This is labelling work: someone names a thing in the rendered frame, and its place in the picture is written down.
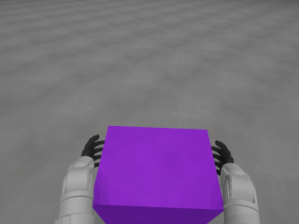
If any robot right hand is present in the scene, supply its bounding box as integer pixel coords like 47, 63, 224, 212
211, 140, 234, 176

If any carton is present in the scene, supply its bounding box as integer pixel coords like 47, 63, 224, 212
93, 125, 224, 224

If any left robot forearm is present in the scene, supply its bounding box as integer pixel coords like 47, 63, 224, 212
53, 156, 95, 224

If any right robot forearm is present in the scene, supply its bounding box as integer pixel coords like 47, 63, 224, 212
220, 162, 261, 224

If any robot left hand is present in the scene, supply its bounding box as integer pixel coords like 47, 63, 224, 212
81, 134, 105, 168

